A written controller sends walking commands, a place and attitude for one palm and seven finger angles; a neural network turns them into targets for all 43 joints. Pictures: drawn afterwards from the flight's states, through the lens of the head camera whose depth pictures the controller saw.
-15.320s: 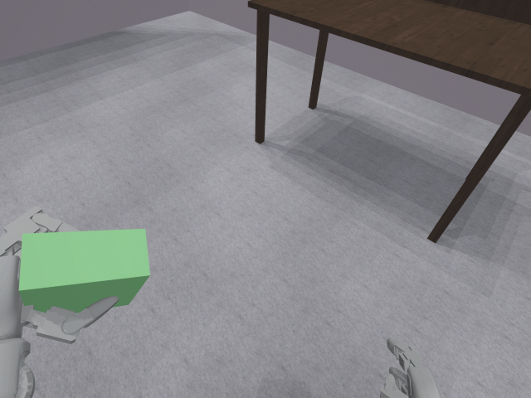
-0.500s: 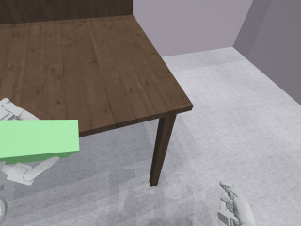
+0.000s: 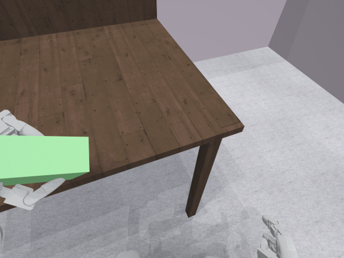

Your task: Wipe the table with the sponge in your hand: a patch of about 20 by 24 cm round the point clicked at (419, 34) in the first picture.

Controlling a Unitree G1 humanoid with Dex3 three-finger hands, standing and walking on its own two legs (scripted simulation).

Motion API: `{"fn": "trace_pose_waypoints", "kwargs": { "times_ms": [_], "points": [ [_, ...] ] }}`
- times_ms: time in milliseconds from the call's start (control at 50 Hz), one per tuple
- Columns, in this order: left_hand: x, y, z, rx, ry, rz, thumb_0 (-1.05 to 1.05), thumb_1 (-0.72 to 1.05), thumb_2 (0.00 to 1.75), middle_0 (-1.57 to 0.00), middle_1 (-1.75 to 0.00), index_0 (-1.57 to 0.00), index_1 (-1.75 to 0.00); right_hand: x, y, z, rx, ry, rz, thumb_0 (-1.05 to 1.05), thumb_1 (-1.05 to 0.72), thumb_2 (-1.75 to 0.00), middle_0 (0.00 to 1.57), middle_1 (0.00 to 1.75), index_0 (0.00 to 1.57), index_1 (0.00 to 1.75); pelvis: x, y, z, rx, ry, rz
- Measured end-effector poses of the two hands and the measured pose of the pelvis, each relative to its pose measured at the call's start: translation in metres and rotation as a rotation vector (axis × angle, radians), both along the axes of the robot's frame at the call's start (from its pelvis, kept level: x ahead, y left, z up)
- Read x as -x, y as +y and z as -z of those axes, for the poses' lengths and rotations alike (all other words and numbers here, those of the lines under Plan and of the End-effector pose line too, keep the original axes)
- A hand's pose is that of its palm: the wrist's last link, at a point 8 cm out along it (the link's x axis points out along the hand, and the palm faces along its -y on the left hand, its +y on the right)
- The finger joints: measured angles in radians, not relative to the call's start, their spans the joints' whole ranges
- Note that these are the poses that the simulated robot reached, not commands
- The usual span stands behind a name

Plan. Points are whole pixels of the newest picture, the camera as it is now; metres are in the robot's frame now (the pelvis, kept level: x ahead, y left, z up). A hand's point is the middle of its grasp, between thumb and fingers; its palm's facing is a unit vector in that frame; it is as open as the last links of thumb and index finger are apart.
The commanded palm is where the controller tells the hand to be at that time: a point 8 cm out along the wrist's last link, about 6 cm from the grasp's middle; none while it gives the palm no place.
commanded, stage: shuffle to correct the standing spot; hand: left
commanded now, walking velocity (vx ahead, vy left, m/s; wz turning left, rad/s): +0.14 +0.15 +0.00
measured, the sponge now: (54, 162) +0.23 +0.22 +0.17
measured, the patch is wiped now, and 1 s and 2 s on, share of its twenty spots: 0.00 0.00 0.00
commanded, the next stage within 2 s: come to a stop and stand still in 0.12 s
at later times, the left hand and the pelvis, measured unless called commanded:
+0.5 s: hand (15, 135) +0.27 +0.29 +0.19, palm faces +0.39 -0.81 -0.44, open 9.8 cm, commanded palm +0.21 +0.33 +0.20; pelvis +0.05 +0.05 +0.01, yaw +0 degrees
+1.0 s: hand out of the picture +0.29 +0.35 +0.23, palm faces +0.48 -0.76 -0.44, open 9.8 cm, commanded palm +0.20 +0.34 +0.20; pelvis +0.04 +0.06 +0.02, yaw -1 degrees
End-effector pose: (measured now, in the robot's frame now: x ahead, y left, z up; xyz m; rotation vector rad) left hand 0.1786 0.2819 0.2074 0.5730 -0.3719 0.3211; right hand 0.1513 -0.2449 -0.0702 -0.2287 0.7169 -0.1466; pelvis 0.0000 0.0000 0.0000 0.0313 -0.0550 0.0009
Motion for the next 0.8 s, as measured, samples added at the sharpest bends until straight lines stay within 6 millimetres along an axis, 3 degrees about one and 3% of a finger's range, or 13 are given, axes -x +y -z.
{"fn": "trace_pose_waypoints", "kwargs": {
  "times_ms": [140, 220, 280, 360, 420, 560, 720, 800],
  "points": [
    [-0.011, 0.02, 0.005, 0.031, 0.035, -0.056, 0.0, -0.47, 1.01, -0.78, -1.35, -0.77, -1.36, -0.013, 0.041, 0.014, -0.098, 0.02, -0.043, 0.01, -0.91, -0.9, 0.2, 0.3, 0.19, 0.3, -0.016, 0.017, -0.001, 0.017, 0.003, -0.022],
    [-0.015, 0.033, 0.003, 0.052, 0.034, -0.047, 0.0, -0.47, 1.01, -0.78, -1.35, -0.77, -1.36, -0.02, 0.06, 0.009, -0.077, 0.088, -0.078, 0.01, -0.91, -0.89, 0.2, 0.3, 0.2, 0.3, -0.026, 0.034, -0.01, 0.004, 0.019, -0.015],
    [-0.023, 0.049, 0.003, 0.02, -0.002, -0.034, 0.0, -0.47, 1.01, -0.78, -1.35, -0.77, -1.36, -0.033, 0.07, 0.011, -0.056, 0.053, -0.072, 0.01, -0.91, -0.89, 0.2, 0.3, 0.2, 0.3, -0.032, 0.049, 0.0, 0.013, 0.022, -0.007],
    [-0.039, 0.066, 0.006, 0.028, 0.014, -0.062, 0.0, -0.47, 1.01, -0.78, -1.35, -0.77, -1.36, -0.045, 0.087, 0.006, -0.085, 0.027, -0.053, 0.01, -0.91, -0.89, 0.2, 0.3, 0.2, 0.3, -0.034, 0.054, -0.004, -0.006, 0.015, -0.006],
    [-0.046, 0.064, 0.007, 0.056, 0.046, -0.072, 0.0, -0.47, 1.01, -0.78, -1.35, -0.77, -1.36, -0.053, 0.096, -0.002, -0.107, 0.002, -0.079, 0.01, -0.91, -0.89, 0.2, 0.3, 0.2, 0.3, -0.039, 0.053, -0.009, -0.002, 0.025, 0.0],
    [-0.05, 0.046, 0.001, 0.082, 0.087, -0.018, 0.0, -0.47, 1.01, -0.78, -1.35, -0.77, -1.36, -0.066, 0.092, -0.013, -0.093, -0.018, -0.086, 0.01, -0.91, -0.89, 0.2, 0.3, 0.2, 0.3, -0.051, 0.053, -0.019, 0.036, 0.048, 0.014],
    [-0.057, 0.067, 0.009, 0.121, 0.119, -0.069, 0.0, -0.47, 1.01, -0.78, -1.35, -0.77, -1.36, -0.07, 0.074, -0.026, -0.007, -0.005, -0.026, 0.01, -0.91, -0.89, 0.2, 0.3, 0.2, 0.3, -0.056, 0.061, -0.025, 0.035, 0.046, 0.02],
    [-0.056, 0.068, 0.014, 0.156, 0.128, -0.066, 0.0, -0.47, 1.01, -0.78, -1.35, -0.77, -1.36, -0.07, 0.072, -0.033, 0.011, -0.026, -0.019, 0.01, -0.91, -0.89, 0.2, 0.3, 0.2, 0.3, -0.054, 0.063, -0.027, 0.04, 0.043, 0.019]
  ]
}}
